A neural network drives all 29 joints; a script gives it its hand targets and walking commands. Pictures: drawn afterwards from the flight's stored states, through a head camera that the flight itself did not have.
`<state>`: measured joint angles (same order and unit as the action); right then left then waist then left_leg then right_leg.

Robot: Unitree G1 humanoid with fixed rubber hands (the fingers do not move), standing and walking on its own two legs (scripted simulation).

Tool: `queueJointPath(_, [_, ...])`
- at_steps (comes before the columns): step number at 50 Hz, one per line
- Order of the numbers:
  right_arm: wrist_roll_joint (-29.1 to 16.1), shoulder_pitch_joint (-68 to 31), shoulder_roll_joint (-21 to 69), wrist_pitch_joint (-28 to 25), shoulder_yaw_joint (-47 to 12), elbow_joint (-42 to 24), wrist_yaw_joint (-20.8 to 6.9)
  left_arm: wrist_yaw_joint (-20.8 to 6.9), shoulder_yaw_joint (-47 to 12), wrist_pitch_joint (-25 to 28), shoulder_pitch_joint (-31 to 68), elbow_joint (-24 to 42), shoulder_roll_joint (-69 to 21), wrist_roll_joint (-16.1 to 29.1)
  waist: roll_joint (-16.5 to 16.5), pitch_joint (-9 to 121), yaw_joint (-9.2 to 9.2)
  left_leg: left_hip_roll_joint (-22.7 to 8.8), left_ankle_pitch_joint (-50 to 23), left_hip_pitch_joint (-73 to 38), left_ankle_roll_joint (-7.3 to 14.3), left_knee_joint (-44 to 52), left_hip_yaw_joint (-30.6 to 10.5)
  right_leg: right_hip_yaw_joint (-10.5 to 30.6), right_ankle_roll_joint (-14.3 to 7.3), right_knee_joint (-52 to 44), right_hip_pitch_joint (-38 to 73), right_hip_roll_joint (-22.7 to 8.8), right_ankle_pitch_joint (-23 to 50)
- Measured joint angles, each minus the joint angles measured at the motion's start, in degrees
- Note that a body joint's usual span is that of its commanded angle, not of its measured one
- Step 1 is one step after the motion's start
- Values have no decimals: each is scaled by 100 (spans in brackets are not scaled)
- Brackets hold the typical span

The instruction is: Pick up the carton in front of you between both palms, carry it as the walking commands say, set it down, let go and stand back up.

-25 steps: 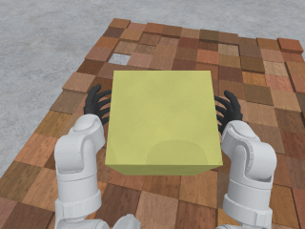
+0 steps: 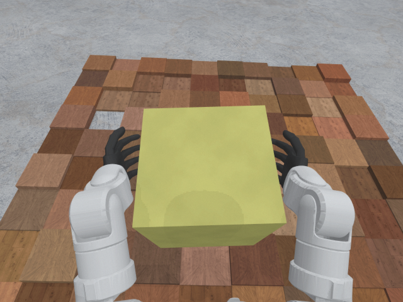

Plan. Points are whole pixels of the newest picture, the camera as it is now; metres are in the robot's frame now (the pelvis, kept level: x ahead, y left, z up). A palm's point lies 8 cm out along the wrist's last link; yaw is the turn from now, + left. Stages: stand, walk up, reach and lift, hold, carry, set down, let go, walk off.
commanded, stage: carry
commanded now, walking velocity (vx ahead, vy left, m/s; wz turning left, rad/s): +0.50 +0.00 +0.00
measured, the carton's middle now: (205, 186) +0.35 -0.03 +0.05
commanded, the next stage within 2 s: none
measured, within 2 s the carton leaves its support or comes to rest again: neither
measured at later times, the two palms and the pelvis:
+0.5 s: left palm (123, 83) +0.66 +0.16 +0.07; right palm (235, 82) +0.66 -0.14 +0.07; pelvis +0.34 +0.00 -0.04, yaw +0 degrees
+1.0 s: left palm (140, 22) +0.93 +0.13 +0.11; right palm (232, 25) +0.93 -0.17 +0.11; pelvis +0.69 -0.02 -0.02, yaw -1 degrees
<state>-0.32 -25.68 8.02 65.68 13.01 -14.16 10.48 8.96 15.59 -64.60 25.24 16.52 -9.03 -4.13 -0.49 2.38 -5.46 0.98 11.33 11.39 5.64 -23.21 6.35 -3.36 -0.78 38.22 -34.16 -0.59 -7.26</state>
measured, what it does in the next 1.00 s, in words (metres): goes down: right foot, then left foot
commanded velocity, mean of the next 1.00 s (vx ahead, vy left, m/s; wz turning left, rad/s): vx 0.50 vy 0.00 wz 0.00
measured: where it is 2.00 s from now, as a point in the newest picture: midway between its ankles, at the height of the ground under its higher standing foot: (192, 131)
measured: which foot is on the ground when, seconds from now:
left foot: down 0.00-0.12, up 0.14-0.50, down 0.52-1.00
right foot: up 0.00-0.08, down 0.10-0.56, up 0.58-1.00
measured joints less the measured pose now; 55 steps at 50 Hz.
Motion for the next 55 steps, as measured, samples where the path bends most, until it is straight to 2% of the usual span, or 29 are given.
queueJointPath(3, [23, 242, 74, 43, -134, -126, -13, -99, -73, -48, -399, 288, -34, -28, -55, 156, -19, 71, 526, -490, -123, -100, -3, -104, -74, -1028, 182, 14, 998])
queueJointPath(5, [28, 416, 49, 111, -200, -212, -33, -165, -156, -92, -584, 360, -64, -24, -57, 249, 48, 75, 1044, -770, -297, -476, -49, -301, -181, -1495, 504, 51, 1364])
queueJointPath(6, [22, 497, -7, 145, -223, -240, -44, -163, -226, -87, -636, 317, -78, -45, -4, 299, 127, 16, 1327, -751, -381, -959, -85, -376, -289, -1458, 731, 90, 768])
queueJointPath(7, [15, 540, -70, 172, -233, -241, -54, -150, -295, -91, -628, 240, -70, -66, 18, 354, 229, -23, 1537, -532, -407, -1711, -154, -385, -365, -1346, 874, 120, -93])
queueJointPath(8, [-3, 530, -168, 184, -248, -187, -66, -119, -348, -56, -606, 122, -67, -73, 142, 339, 376, -79, 1738, -153, -427, -2655, -335, -427, -459, -1041, 808, 226, -567])
queueJointPath(10, [-15, 587, -241, 215, -240, -98, -84, -42, -435, -55, -625, -66, -33, -15, 190, 276, 622, -45, 1778, 703, -387, -4320, -568, -472, -648, -645, 765, 290, -664])
queueJointPath(11, [8, 640, -204, 227, -214, -63, -95, -25, -447, -63, -685, -118, -24, 44, 186, 249, 728, -52, 1691, 1107, -360, -4820, -600, -469, -674, -580, 825, 312, -804])
queueJointPath(13, [122, 709, -44, 203, -144, -5, -117, 6, -412, -39, -789, -191, -6, 127, 157, 181, 886, -117, 1484, 1831, -336, -5228, -574, -443, -676, -643, 1043, 323, -1005])
queueJointPath(17, [405, 675, 177, -59, -36, 147, -197, 13, -320, 200, -685, -494, 103, 304, 138, 82, 1038, -331, 1034, 2901, -358, -4864, -480, -393, -610, -871, 1557, 289, -1280])
queueJointPath(20, [533, 580, 138, -289, -4, 332, -175, 15, -333, 415, -413, -880, 204, 363, 117, 113, 1069, -468, 677, 3287, -377, -4055, -399, -338, -569, -1047, 1983, 256, -1522])
queueJointPath(24, [560, 421, 10, -466, 65, 607, -141, 18, -357, 578, -79, -1312, 255, 308, 45, 239, 991, -414, 224, 3005, -312, -2197, -110, -240, -340, -1358, 2639, 135, -1847])
queueJointPath(26, [524, 302, -33, -517, 69, 772, -144, 16, -321, 596, 2, -1393, 273, 268, -15, 296, 840, -251, -140, 2608, -216, -1485, 130, -203, -177, -1198, 2864, 13, -2091])
queueJointPath(27, [496, 237, -28, -560, 42, 886, -151, -1, -294, 599, 10, -1399, 317, 254, -90, 278, 706, -167, -593, 2412, -136, -1355, 210, -184, -66, -742, 2822, -111, -2176])
queueJointPath(28, [465, 174, -15, -593, -10, 987, -157, -39, -256, 612, -14, -1391, 370, 248, -141, 253, 571, -122, -593, 2334, -94, -1480, 278, -131, -6, 58, 2549, -226, -1979])
queueJointPath(30, [426, 174, 28, -584, -104, 1046, -132, -90, -204, 626, -116, -1351, 419, 219, -88, 178, 333, -98, -119, 2125, -74, -1580, 285, 205, 11, 1944, 1745, -105, -1823])
queueJointPath(31, [414, 270, 41, -563, -141, 997, -110, -110, -181, 603, -195, -1291, 375, 203, -65, 144, 262, -86, 24, 1963, -74, -1477, 276, 288, -12, 2599, 1369, -44, -1754])
queueJointPath(33, [333, 574, 57, -512, -185, 774, -102, -159, -143, 529, -429, -1050, 181, 148, -33, 97, 192, -84, 56, 1569, -150, -1077, 254, 284, -23, 2999, 784, -39, -1505])
queueJointPath(35, [233, 902, 102, -463, -202, 426, -105, -186, -162, 487, -744, -671, -41, 54, 4, 60, 180, -100, 38, 1150, -155, -612, 230, 211, 3, 2546, 416, -114, -1289])
queueJointPath(38, [145, 1268, 33, -387, -448, -93, -109, -212, -530, 396, -1167, -104, 55, 37, 40, 38, 212, -147, 36, 550, -192, 20, 192, 99, 93, 1378, 132, -230, -942])
queueJointPath(45, [79, 2028, -66, -1, -988, -1270, -124, -146, -986, -17, -2111, 1271, 173, 182, -93, 385, 463, -122, 476, -763, -449, 867, 171, -99, 234, -861, 181, -410, 739])
queueJointPath(48, [67, 2249, -74, 254, -1119, -1728, -123, -59, -1038, -321, -2321, 1777, 176, 291, -143, 513, 518, -98, 929, -1318, -601, 856, 151, -233, 149, -1358, 456, -399, 1085])
queueJointPath(50, [57, 2270, -75, 431, -1131, -1978, -95, -5, -1026, -511, -2282, 1979, 179, 380, -140, 552, 534, -118, 1339, -1581, -702, 527, 109, -387, 50, -1560, 745, -371, 1102])
queueJointPath(51, [48, 2247, -76, 518, -1117, -2084, -63, 15, -1003, -598, -2206, 2028, 180, 430, -169, 553, 552, -132, 1529, -1584, -729, 55, 76, -461, 16, -1606, 952, -357, 926])
queueJointPath(52, [30, 2195, -98, 608, -1069, -2159, -29, 39, -1005, -649, -2120, 2010, 177, 476, -105, 583, 588, -237, 1471, -1389, -702, -705, 48, -526, -120, -1429, 1079, -313, 341])
queueJointPath(53, [-10, 2101, -138, 709, -984, -2166, 2, 71, -1022, -669, -2014, 1912, 175, 508, 62, 593, 646, -336, 1435, -994, -669, -1724, -123, -594, -247, -1076, 1030, -215, -70])
queueJointPath(55, [-93, 1965, -177, 918, -854, -2191, 66, 125, -991, -782, -1806, 1759, 161, 583, 172, 546, 702, -264, 1437, -50, -558, -3584, -426, -675, -409, -754, 1090, -158, -361])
